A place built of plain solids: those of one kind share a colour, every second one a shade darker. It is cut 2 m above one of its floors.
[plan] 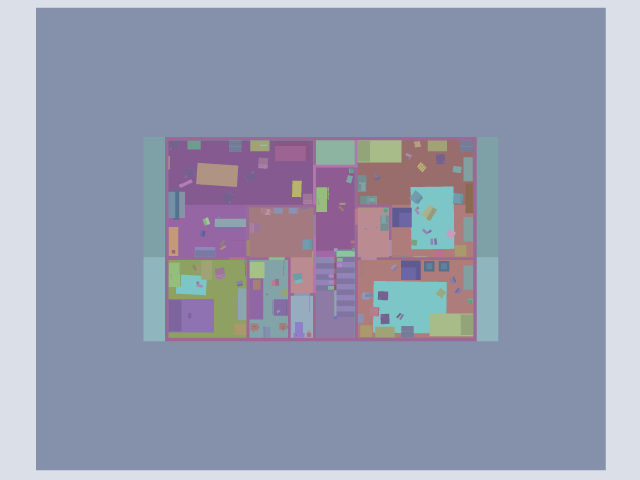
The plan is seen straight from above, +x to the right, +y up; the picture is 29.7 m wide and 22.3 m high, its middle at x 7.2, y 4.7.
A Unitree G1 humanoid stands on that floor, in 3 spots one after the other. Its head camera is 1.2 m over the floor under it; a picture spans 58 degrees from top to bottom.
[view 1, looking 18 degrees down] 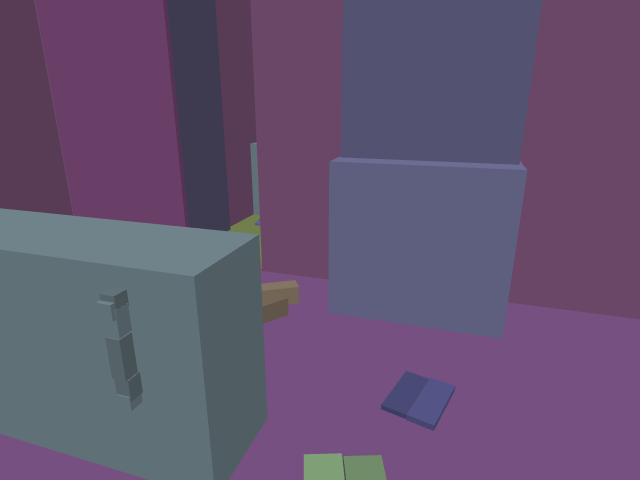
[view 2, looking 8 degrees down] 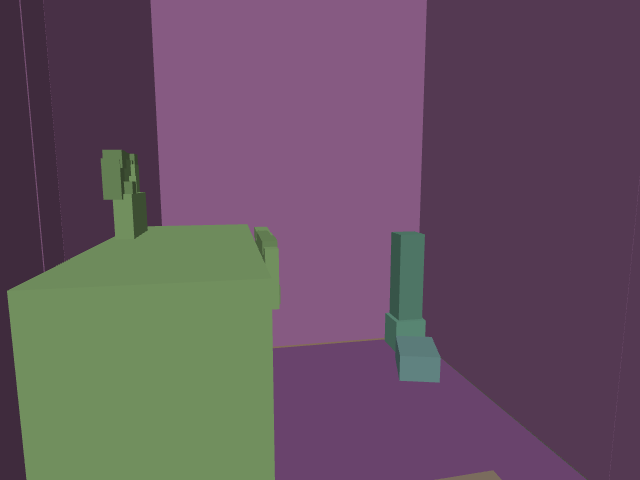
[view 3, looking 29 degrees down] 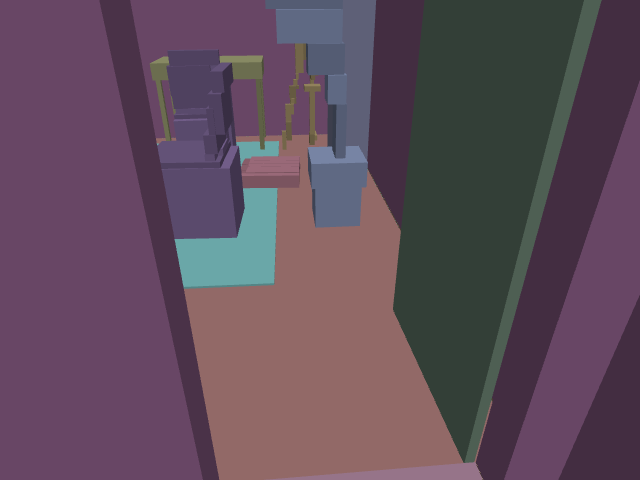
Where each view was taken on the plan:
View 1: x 1.68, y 6.58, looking -72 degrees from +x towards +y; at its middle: wall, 2.96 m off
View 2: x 7.43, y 5.10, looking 78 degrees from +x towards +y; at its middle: wall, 3.07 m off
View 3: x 9.62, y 4.53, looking -95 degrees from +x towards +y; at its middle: upper_floor_study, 2.47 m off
